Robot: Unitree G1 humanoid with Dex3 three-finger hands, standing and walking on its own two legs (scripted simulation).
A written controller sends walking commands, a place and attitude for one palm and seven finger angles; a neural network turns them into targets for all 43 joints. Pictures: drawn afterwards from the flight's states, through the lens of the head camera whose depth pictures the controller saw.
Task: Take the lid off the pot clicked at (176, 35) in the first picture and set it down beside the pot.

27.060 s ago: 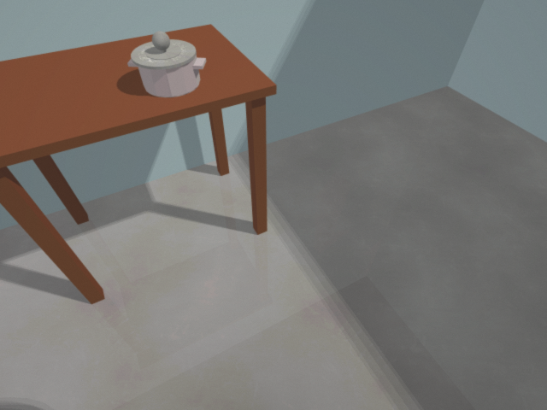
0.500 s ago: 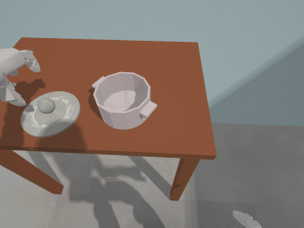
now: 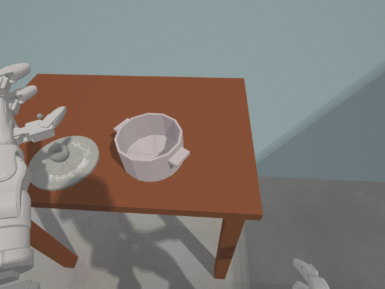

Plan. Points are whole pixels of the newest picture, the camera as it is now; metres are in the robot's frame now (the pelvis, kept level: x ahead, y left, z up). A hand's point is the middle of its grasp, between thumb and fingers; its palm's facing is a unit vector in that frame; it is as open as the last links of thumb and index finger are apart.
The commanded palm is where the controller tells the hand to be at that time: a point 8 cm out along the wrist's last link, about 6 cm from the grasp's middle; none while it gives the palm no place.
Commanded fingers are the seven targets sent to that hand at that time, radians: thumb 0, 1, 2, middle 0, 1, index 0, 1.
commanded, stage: draw the hand back to the body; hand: left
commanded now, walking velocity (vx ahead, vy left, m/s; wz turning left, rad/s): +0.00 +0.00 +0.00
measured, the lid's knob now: (58, 152) +0.42 +0.38 +0.02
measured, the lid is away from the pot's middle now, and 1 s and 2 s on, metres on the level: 0.24 0.24 0.24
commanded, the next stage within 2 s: step back with the hand held close in 1.30 s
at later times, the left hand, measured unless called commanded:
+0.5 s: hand (30, 157) +0.26 +0.27 +0.20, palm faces +0.50 -0.83 -0.23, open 7.8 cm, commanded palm +0.21 +0.30 +0.20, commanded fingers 0.00 0.90 0.90 -0.20 -0.30 -0.20 -0.30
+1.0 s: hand (15, 209) +0.19 +0.26 +0.18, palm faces +0.45 -0.84 -0.30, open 7.4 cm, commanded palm +0.12 +0.29 +0.19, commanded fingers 0.00 0.90 0.90 -0.20 -0.30 -0.20 -0.30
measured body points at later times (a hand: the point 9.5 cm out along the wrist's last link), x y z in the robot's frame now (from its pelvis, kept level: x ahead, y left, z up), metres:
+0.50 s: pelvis -0.01 -0.01 +0.00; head -0.03 -0.03 +0.45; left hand +0.23 +0.31 +0.21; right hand +0.18 -0.23 -0.09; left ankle -0.03 +0.14 -0.74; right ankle -0.03 -0.14 -0.74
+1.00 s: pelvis -0.02 +0.01 +0.00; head -0.05 -0.01 +0.45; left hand +0.16 +0.30 +0.20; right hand +0.17 -0.21 -0.08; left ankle -0.03 +0.14 -0.74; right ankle -0.03 -0.14 -0.74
